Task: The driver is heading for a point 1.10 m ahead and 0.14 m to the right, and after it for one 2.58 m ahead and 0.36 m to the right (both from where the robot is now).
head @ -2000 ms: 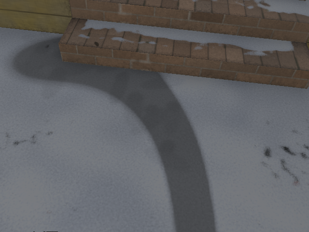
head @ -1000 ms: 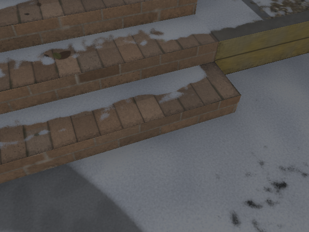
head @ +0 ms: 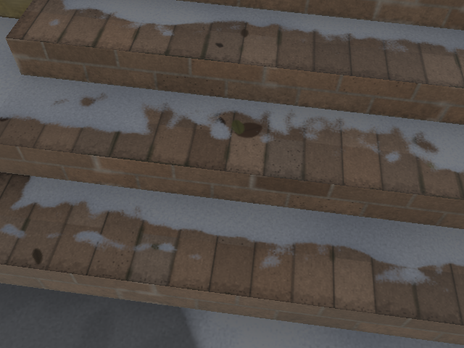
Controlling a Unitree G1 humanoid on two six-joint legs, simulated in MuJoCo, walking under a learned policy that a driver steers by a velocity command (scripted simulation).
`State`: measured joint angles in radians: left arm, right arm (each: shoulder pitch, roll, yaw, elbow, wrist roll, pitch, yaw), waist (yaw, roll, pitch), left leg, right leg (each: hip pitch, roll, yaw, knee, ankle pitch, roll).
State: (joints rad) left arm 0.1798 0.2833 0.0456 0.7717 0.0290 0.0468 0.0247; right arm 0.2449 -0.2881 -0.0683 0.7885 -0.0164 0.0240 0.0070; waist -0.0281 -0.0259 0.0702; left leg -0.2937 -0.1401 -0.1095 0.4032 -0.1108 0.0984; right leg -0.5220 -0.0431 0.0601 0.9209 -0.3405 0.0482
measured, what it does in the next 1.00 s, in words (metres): walks ahead: right foot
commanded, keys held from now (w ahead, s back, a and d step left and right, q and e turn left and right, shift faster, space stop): no key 0.52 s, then w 0.48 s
